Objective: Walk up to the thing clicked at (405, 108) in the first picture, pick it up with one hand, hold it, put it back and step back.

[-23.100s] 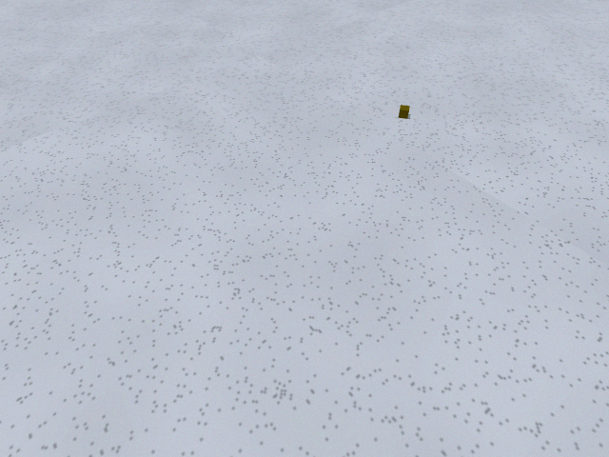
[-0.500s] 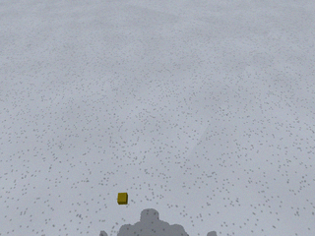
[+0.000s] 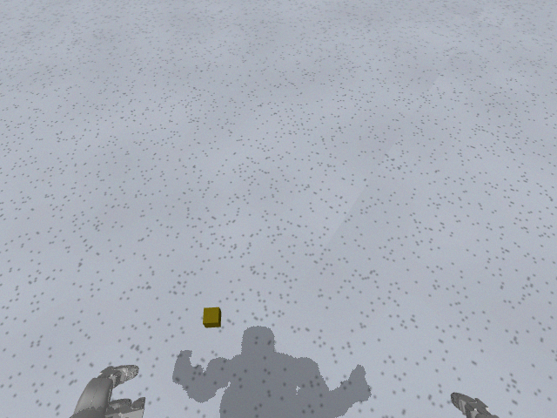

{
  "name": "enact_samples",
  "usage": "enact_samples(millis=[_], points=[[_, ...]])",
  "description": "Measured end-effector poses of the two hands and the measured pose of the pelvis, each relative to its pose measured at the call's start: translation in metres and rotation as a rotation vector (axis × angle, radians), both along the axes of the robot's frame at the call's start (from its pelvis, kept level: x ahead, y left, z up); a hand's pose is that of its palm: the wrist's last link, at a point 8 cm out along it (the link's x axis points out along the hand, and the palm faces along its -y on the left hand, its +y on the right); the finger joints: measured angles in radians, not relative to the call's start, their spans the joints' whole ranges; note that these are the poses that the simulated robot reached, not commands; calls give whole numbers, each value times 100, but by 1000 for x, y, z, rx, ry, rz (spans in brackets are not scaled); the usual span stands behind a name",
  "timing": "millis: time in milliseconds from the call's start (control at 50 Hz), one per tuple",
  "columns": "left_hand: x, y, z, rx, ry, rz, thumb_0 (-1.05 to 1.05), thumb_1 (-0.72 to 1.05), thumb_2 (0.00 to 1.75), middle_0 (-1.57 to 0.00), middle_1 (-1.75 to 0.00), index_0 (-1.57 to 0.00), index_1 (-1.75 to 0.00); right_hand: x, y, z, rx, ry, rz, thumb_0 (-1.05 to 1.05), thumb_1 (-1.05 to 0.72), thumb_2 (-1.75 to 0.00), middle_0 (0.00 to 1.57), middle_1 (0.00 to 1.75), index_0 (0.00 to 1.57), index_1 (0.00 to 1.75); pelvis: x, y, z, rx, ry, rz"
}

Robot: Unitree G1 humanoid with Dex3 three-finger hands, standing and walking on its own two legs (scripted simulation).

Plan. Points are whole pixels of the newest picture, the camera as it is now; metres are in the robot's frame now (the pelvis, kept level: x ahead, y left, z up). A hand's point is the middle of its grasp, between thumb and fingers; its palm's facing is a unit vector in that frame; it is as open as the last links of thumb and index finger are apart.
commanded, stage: rise first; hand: left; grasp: from above
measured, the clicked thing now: (212, 317) +0.49 +0.26 -0.74
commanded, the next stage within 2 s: none
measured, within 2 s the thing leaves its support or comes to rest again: neither
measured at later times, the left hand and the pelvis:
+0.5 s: hand (134, 417) +0.16 +0.26 -0.20, palm faces -0.14 -0.88 -0.45, open 13.0 cm; pelvis +0.02 +0.01 -0.06, yaw +0 degrees
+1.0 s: hand out of the picture +0.15 +0.27 -0.25, palm faces -0.27 -0.79 -0.55, open 13.3 cm; pelvis +0.00 +0.01 -0.12, yaw +0 degrees
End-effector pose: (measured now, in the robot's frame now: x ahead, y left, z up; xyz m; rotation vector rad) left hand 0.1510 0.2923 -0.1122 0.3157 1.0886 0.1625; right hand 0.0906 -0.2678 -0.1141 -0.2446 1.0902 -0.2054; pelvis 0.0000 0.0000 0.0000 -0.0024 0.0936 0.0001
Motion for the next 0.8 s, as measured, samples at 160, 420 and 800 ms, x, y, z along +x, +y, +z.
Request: enact_samples(millis=[160,420,800], points=[[12,7,-6,68,26,-39,0,7,81,-26,-78,-27,-78,12,19,-8,42,-77,-15,1,-90,-89,21,30,20,30,6,7,-14,-5,54,-9],[2,11,-40,115,39,-89,0,-32,82,-29,-83,-29,-84,66,27,-26,0,-222,56,1,-91,-89,21,30,20,30,13,14,-53,-16,155,-5],[-1,10,-63,186,53,-165,-1,-38,81,-28,-84,-28,-86,86,36,-56,6,-295,96,1,-94,-90,21,30,20,30,12,13,-91,-34,253,1]])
